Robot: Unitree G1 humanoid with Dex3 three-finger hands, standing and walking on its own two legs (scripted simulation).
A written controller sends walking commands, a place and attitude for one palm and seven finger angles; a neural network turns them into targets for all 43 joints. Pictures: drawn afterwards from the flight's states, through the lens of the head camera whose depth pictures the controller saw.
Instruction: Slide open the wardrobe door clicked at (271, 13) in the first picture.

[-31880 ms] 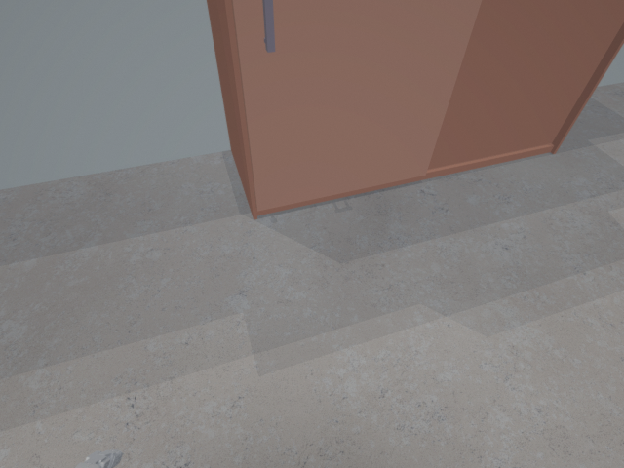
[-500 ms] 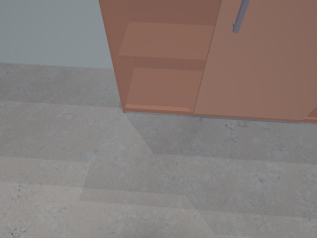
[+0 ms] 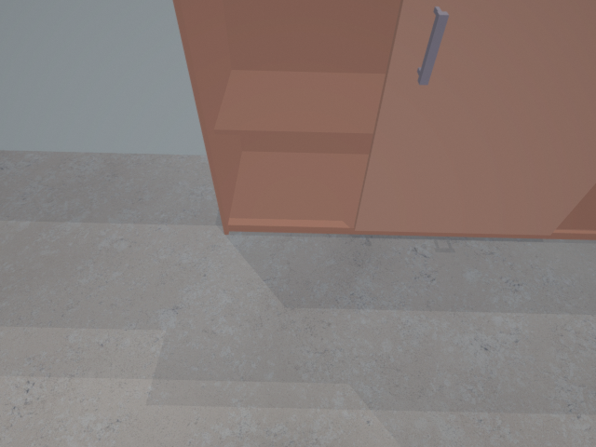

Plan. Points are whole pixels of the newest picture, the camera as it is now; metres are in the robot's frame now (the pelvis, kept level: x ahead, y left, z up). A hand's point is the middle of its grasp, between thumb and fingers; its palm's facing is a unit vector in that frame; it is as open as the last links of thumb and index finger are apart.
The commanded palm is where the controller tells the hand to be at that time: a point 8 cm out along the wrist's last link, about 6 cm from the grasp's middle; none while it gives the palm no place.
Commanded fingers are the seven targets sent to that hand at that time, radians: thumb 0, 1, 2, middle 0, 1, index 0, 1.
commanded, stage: let the arm hang, fingers relaxed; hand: left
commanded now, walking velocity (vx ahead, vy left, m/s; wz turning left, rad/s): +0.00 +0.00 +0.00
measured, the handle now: (430, 46) +1.04 -0.30 +0.07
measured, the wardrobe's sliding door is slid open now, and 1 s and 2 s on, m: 0.55 0.55 0.55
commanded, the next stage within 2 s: look to check the result in 0.10 s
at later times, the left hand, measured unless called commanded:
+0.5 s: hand out of the picture -0.01 +0.18 -0.18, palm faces -0.01 -0.98 -0.19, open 7.4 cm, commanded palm none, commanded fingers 0.00 0.90 0.90 -0.20 -0.30 -0.20 -0.30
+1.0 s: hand out of the picture +0.04 +0.21 -0.17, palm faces -0.03 -0.97 -0.26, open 7.4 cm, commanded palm none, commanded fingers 0.00 0.90 0.90 -0.20 -0.30 -0.20 -0.30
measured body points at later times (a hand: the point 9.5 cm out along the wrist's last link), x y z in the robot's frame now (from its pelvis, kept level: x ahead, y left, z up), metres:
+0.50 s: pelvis +0.00 +0.00 +0.00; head +0.02 +0.01 +0.45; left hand +0.00 +0.23 -0.16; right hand +0.01 -0.23 -0.16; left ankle +0.02 +0.08 -0.74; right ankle -0.04 -0.16 -0.74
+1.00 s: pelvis +0.00 +0.00 +0.00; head +0.02 +0.00 +0.45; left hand +0.04 +0.26 -0.15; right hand +0.03 -0.27 -0.15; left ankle +0.02 +0.08 -0.74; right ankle -0.04 -0.16 -0.74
